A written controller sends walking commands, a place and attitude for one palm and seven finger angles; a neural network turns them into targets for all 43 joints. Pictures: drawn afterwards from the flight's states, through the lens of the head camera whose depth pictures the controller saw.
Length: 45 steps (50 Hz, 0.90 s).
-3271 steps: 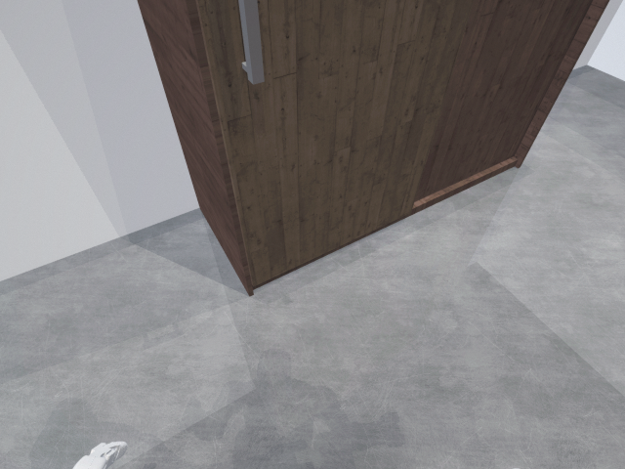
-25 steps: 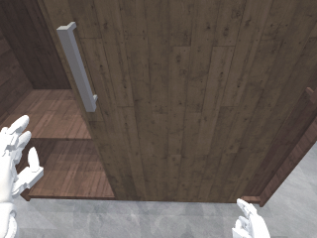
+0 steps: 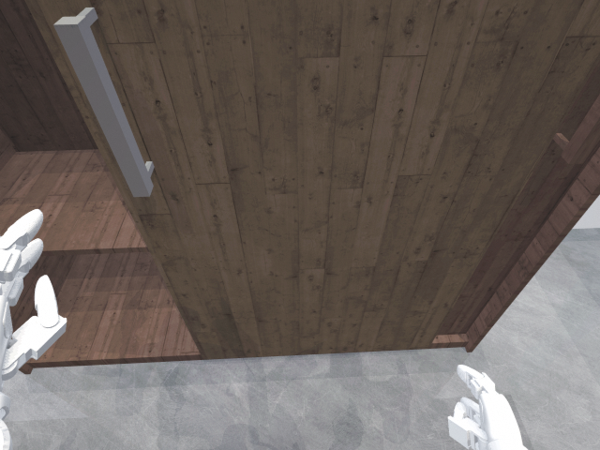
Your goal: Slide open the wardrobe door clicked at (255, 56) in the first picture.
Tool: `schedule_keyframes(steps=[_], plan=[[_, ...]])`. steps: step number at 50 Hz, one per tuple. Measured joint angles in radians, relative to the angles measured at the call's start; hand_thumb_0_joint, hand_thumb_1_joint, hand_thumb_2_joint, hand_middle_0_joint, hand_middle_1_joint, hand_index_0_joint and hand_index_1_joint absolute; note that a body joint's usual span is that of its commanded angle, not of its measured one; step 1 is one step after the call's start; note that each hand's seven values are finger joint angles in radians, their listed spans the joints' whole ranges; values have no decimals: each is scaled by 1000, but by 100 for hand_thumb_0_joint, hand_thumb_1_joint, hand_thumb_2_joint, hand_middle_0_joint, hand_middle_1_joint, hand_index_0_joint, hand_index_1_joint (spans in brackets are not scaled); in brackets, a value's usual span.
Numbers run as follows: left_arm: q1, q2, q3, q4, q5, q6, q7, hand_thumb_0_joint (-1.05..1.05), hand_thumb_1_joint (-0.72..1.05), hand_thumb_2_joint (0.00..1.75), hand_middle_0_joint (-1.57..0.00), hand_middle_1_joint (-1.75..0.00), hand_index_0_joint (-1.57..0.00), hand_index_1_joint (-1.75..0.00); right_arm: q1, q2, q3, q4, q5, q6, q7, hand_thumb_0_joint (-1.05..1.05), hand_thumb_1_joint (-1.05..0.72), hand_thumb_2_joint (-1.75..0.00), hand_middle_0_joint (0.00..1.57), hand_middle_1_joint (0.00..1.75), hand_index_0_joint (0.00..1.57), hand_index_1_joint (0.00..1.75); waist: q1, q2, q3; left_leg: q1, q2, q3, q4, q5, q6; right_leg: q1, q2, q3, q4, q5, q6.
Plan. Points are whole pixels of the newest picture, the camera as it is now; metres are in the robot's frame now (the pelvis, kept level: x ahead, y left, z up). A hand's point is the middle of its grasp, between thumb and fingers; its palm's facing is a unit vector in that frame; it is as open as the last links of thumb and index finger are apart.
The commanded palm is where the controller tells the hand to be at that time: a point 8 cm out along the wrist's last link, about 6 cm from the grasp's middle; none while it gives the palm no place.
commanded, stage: step back with the hand held close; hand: left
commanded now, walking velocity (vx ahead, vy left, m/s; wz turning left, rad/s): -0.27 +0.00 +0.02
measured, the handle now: (118, 112) +0.49 +0.30 +0.21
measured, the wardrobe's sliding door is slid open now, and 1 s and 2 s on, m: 0.59 0.59 0.59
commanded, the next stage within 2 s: stop stepping back and stand still in 0.66 s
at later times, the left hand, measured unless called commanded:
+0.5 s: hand out of the picture +0.05 +0.35 +0.16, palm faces +0.47 -0.76 -0.45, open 7.4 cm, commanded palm +0.00 +0.38 +0.18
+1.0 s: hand out of the picture -0.08 +0.51 +0.16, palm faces +0.53 -0.80 -0.28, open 7.5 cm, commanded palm -0.16 +0.52 +0.18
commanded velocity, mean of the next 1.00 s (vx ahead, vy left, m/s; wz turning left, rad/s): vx -0.18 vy -0.07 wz -0.03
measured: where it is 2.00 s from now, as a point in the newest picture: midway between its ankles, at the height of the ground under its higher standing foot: outside the picture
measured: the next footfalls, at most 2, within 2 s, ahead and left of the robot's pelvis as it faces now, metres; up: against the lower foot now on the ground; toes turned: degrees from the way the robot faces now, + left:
right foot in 0.38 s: -0.06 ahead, -0.06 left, +0.00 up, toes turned +5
right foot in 0.76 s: -0.15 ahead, -0.04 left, +0.00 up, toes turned +5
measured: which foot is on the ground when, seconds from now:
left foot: down 0.00-0.72, up 0.74-0.84, down 0.86-1.00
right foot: down 0.00-0.24, up 0.26-0.36, down 0.38-0.60, up 0.62-0.74, down 0.76-0.86, up 0.88-1.00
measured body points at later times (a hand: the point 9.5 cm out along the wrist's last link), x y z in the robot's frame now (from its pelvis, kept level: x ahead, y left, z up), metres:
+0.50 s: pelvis -0.11 +0.07 -0.01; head -0.11 +0.09 +0.44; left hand +0.02 +0.39 +0.18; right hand +0.08 -0.14 -0.09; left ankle +0.05 +0.11 -0.73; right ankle -0.10 -0.07 -0.74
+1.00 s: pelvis -0.29 +0.21 -0.03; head -0.27 +0.29 +0.41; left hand -0.11 +0.55 +0.17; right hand -0.11 +0.02 -0.09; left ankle -0.17 +0.27 -0.74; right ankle -0.24 +0.03 -0.65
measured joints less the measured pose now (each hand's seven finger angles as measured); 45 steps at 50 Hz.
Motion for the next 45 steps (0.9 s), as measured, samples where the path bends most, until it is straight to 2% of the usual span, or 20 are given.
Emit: schedule_keyframes(steps=[3,9,16,19,22,27,29,32,33,34,36,37,38,39,40,41,42,43,44,45], plan=[[38,17,-9,-35,-3,-3,-2,1,89,89,-21,-30,-21,-30,3,2,-6,-21,3,11,-4,1,-90,-90,20,30,20,30,-9,-5,-1,-24,-4,9,13,9,10,-23,-5,6,9,3,-16],[50,66,32,-42,-8,-41,19,1,88,89,-22,-30,-21,-30,37,17,0,-24,2,-2,-13,1,-90,-90,20,29,20,30,-12,-12,-7,-65,-5,2,28,38,34,-53,-6,-2,7,42,4],[-18,39,50,-1,24,-79,35,1,88,89,-22,-30,-21,-30,89,30,6,-8,-6,-66,-20,1,-90,-90,20,30,20,30,-23,2,-7,-112,-53,-42,-16,36,60,-87,18,19,85,-44,-11],[5,53,68,-36,15,-90,37,1,89,89,-21,-30,-21,-30,85,42,14,-3,-7,-87,-10,1,-90,-90,20,30,20,30,-9,-19,-12,-149,-82,-26,-48,74,50,-70,23,36,43,-57,-22],[33,44,57,-68,2,-101,34,1,89,89,-21,-30,-21,-30,54,38,12,19,-10,-97,2,1,-90,-90,20,30,21,30,5,14,18,-166,-69,-28,-44,93,33,-79,34,31,22,30,-7],[57,47,27,-91,9,-118,41,1,88,89,-21,-30,-21,-30,56,50,11,69,-8,-109,6,1,-90,-90,20,30,21,30,30,8,5,-208,-66,-46,118,-113,-26,-73,38,34,49,28,6],[20,41,18,-79,15,-116,45,1,88,89,-22,-30,-21,-30,61,49,15,77,-10,-115,-3,1,-90,-90,20,30,21,30,30,-4,1,-203,-70,-44,128,-84,-8,-80,34,33,91,9,17],[-105,20,10,-28,32,-100,43,1,88,89,-22,-30,-21,-30,41,40,11,75,-18,-129,-15,1,-90,-90,20,30,21,30,25,3,24,-194,-68,-40,69,32,60,-148,57,49,271,-128,0],[-149,19,9,-12,35,-93,38,1,88,89,-22,-30,-21,-30,32,40,2,69,-21,-134,-12,1,-90,-90,20,30,21,30,18,12,36,-189,-64,-39,33,61,53,-172,72,48,366,-165,-11],[-186,22,9,-5,32,-86,31,1,88,89,-22,-30,-21,-30,28,42,-9,62,-23,-141,-4,1,-90,-90,20,30,21,30,10,18,47,-180,-58,-33,-14,96,23,-183,84,38,436,-200,-23],[-213,50,15,-37,22,-86,21,2,88,89,-22,-30,-21,-30,33,46,-28,41,-16,-159,20,1,-90,-90,20,30,21,30,-9,21,54,-187,-54,-7,-78,113,-93,-157,91,-5,445,-261,-56],[-197,80,28,-77,17,-103,22,2,88,89,-22,-30,-21,-30,39,48,-32,27,-2,-171,33,1,-90,-90,20,30,21,30,-12,2,49,-242,-69,9,10,18,-149,-127,69,-26,361,-279,-95],[-149,122,69,-135,15,-133,30,2,88,89,-22,-30,-21,-30,34,55,-27,18,13,-181,48,1,-90,-90,20,30,21,30,17,-64,37,-328,-105,0,248,-107,-169,-116,19,19,246,-279,-157],[-97,131,111,-186,19,-171,36,2,89,89,-21,-30,-21,-30,12,54,-26,24,17,-185,63,1,-90,-90,20,30,21,30,55,-99,39,-392,-115,-39,518,-211,-160,-157,-15,62,232,-155,-140],[-57,114,132,-224,21,-193,30,1,89,89,-21,-30,-21,-30,-5,52,-34,40,15,-184,75,1,-90,-90,20,30,21,30,69,-99,43,-409,-110,-99,717,-289,-120,-196,-16,85,280,-100,-83],[-35,101,141,-251,19,-201,22,1,89,89,-21,-30,-21,-30,-9,60,-37,52,2,-176,80,1,-90,-90,20,30,21,30,69,-106,43,-375,-89,-134,769,-329,-91,-219,-23,102,312,-84,-12],[-40,94,137,-260,18,-203,13,1,89,89,-21,-30,-21,-30,1,66,-31,53,-5,-168,77,1,-90,-90,20,30,21,30,58,-114,39,-308,-62,-158,683,-310,-80,-234,-38,103,335,-88,29],[-68,89,125,-255,17,-200,5,1,88,89,-21,-30,-21,-30,18,63,-23,48,-2,-167,71,1,-90,-90,20,30,20,30,44,-111,31,-229,-34,-180,525,-253,-75,-256,-52,93,369,-102,31],[-120,82,110,-231,20,-195,1,1,88,89,-21,-30,-21,-30,25,59,-25,48,-1,-173,65,1,-90,-90,20,30,20,30,27,-102,38,-213,-36,-173,467,-278,-36,-286,-59,97,440,-165,25],[-178,73,102,-192,26,-187,5,1,88,89,-22,-30,-21,-30,14,66,-26,62,-3,-178,58,1,-90,-90,20,30,20,30,28,-102,69,-224,-54,-161,486,-266,-1,-316,-50,126,534,-233,20]])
